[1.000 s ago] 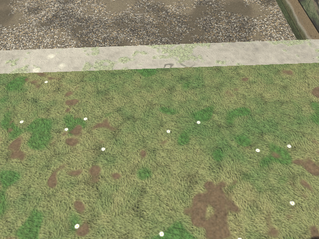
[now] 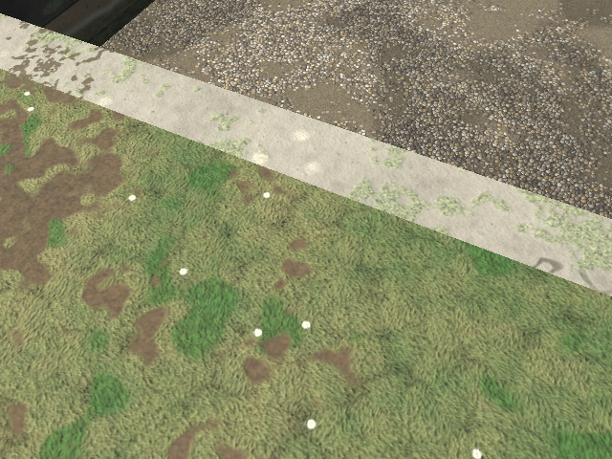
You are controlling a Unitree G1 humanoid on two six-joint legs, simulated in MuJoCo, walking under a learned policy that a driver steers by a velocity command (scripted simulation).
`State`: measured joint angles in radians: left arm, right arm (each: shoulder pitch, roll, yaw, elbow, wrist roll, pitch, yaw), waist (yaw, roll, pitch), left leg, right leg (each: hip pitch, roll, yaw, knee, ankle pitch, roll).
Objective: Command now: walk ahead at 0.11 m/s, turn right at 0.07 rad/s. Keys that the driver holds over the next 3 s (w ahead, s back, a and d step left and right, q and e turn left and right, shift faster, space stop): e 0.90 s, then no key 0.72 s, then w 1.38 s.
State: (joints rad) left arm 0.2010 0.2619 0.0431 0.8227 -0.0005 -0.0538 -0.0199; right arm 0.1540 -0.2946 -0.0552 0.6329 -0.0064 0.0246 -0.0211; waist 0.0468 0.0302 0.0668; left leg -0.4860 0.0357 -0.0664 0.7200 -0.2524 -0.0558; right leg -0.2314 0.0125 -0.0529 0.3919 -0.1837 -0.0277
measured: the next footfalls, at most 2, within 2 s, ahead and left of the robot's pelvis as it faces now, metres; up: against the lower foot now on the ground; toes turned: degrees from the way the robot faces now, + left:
left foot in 0.06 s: +0.12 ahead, +0.14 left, +0.00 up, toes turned -3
right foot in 0.38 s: +0.07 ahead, -0.12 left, +0.00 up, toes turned -14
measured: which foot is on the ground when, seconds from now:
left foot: up 0.00-0.04, down 0.06-0.38, up 0.40-0.90, down 0.92-1.00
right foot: down 0.00-0.08, up 0.10-0.36, down 0.38-0.92, up 0.94-1.00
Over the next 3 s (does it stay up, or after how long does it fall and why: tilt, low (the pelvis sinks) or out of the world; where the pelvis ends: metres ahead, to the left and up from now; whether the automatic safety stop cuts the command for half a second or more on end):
stays up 0.60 -0.32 -0.01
